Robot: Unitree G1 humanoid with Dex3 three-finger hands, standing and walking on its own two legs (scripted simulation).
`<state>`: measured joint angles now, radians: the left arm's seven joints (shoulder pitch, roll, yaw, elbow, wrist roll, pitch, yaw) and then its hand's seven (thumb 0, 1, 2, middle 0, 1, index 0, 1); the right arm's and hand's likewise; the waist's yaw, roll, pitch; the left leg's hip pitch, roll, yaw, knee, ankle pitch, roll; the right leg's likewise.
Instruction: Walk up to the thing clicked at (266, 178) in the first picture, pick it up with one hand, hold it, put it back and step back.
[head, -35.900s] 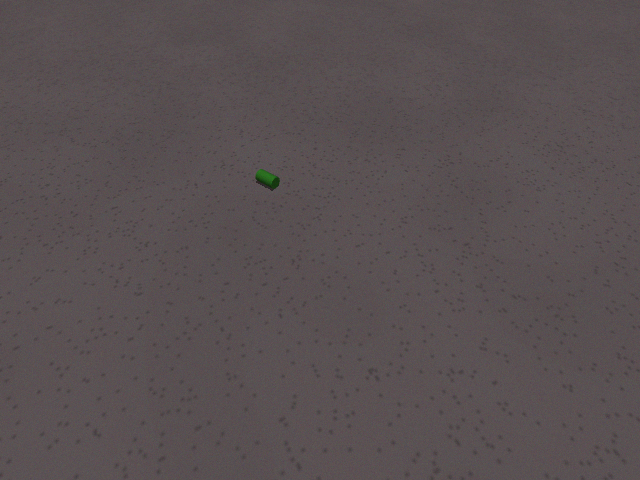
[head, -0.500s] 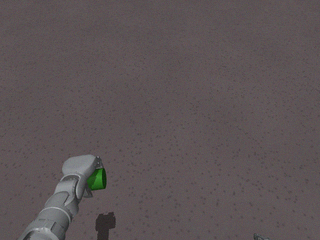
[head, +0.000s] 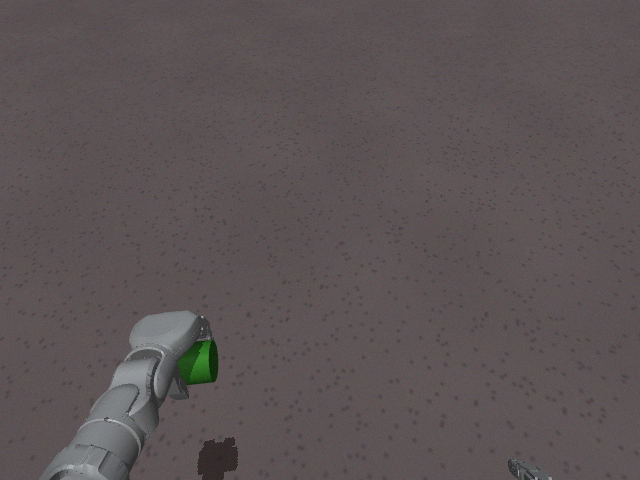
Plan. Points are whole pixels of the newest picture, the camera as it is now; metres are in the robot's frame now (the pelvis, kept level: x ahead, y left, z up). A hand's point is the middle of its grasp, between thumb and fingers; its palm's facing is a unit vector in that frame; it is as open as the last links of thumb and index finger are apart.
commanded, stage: hold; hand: left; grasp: from above
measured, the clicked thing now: (178, 364) +0.31 +0.23 -0.08
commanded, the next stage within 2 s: crouch in 1.18 s
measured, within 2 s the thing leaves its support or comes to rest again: neither
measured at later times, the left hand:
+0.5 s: hand (172, 372) +0.28 +0.22 -0.04, palm faces -0.46 -0.06 -0.89, open 8.8 cm
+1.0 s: hand (171, 374) +0.28 +0.21 -0.03, palm faces -0.45 -0.07 -0.89, open 8.8 cm
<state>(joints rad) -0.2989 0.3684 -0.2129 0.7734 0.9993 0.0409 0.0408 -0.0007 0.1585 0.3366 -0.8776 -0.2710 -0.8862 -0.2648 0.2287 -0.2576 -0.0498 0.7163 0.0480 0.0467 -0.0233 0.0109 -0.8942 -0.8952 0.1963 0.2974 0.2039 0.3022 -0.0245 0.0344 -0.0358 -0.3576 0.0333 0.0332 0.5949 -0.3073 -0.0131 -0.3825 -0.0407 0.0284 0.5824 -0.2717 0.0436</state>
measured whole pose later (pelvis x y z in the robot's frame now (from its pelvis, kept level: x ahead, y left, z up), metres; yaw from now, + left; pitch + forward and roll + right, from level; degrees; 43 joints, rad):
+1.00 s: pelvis -0.02 -0.01 +0.01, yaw +0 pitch +0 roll +1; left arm -0.25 0.38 -0.22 0.65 0.99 0.02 -0.04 0.00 0.16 0.33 -0.87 -0.28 -0.88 -0.28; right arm 0.18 -0.26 -0.03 0.70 0.06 0.06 -0.05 0.01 -0.90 -0.90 0.20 0.30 0.20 0.30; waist 0.00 0.05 0.00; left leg -0.25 0.03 0.03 0.49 -0.24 -0.02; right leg -0.29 -0.04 0.03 0.50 -0.22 0.03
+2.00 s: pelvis -0.05 +0.00 -0.14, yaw +1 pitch +26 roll -2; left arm -0.60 0.40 -0.09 1.21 1.16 -0.03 0.40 0.00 0.18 0.34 -0.82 -0.39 -0.82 -0.38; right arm 0.26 -0.27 -0.09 0.76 -0.03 0.00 -0.01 0.01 -0.89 -0.89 0.20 0.30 0.20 0.30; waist -0.13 0.02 -0.17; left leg -1.30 0.04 -0.03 1.40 -0.55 -0.01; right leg -1.30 -0.03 0.02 1.35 -0.51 0.05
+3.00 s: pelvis -0.08 +0.00 -0.39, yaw -2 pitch +36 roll -6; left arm -0.94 0.64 0.08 1.41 1.24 -0.14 0.37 0.00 0.17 0.33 -0.85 -0.33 -0.86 -0.33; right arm 0.18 -0.26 0.01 0.74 -0.12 -0.06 0.11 0.00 -0.90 -0.90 0.20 0.30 0.21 0.30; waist -0.24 0.01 -0.08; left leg -2.20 -0.01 -0.12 2.26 -0.70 -0.03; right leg -2.16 -0.02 0.00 2.18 -0.65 0.06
